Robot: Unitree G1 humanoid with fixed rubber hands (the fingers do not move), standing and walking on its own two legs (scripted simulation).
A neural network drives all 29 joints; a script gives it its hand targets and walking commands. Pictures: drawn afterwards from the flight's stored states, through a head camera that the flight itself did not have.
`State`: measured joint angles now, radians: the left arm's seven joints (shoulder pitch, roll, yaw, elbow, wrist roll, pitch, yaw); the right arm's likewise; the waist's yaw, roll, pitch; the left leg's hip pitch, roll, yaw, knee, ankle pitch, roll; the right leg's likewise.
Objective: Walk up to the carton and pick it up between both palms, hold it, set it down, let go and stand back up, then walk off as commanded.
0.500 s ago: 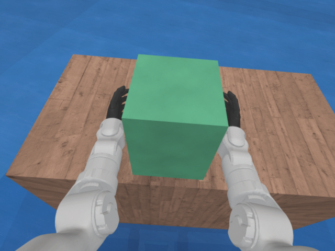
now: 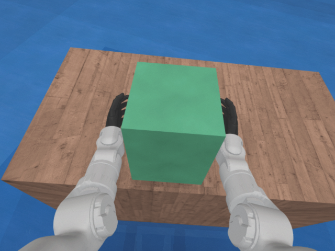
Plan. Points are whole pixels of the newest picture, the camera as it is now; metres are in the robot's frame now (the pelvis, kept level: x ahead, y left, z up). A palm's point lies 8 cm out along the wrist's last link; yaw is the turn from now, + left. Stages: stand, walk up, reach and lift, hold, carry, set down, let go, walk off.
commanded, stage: set down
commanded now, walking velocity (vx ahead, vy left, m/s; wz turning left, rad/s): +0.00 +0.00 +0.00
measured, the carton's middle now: (171, 127) +0.41 +0.00 +0.01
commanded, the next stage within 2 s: none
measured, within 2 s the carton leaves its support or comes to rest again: rests again in 0.68 s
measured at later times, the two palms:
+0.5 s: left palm (115, 123) +0.41 +0.15 +0.00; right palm (222, 133) +0.39 -0.14 +0.01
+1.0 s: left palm (110, 121) +0.42 +0.16 +0.01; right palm (221, 136) +0.38 -0.14 +0.00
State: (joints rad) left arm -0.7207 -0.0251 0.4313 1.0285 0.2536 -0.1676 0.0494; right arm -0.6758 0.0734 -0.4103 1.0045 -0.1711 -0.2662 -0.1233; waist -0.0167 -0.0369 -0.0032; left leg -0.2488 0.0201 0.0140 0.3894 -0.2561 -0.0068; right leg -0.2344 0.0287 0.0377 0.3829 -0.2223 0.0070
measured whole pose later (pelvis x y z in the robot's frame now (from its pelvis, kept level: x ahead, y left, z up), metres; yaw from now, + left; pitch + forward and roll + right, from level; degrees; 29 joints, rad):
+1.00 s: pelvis +0.01 +0.03 +0.00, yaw -1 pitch +12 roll -4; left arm -0.75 0.01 0.21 1.11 0.07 -0.24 0.18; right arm -0.70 -0.05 -0.25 1.27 -0.04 -0.42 -0.13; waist -0.02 -0.03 -0.06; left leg -0.43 0.02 0.01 0.55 -0.30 -0.01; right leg -0.34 0.03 0.04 0.38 -0.20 0.01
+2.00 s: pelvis -0.09 +0.03 -0.01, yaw -1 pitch +6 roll -4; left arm -1.04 0.24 0.02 1.25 -0.28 0.20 0.16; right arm -0.93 -0.20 -0.15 1.12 0.15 0.19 -0.14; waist -0.05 0.05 -0.13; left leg -0.46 0.02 0.01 0.58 -0.23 -0.01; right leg -0.36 0.03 0.04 0.38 -0.13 0.04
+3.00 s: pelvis -0.07 +0.02 -0.01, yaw -1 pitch +8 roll -3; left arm -0.40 0.24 -0.02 1.05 -0.19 -0.29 0.04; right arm -0.35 -0.20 -0.01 0.92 0.17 -0.27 -0.06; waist -0.03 0.02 -0.11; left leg -0.45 0.02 0.01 0.54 -0.22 -0.01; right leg -0.37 0.03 0.04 0.38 -0.15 0.04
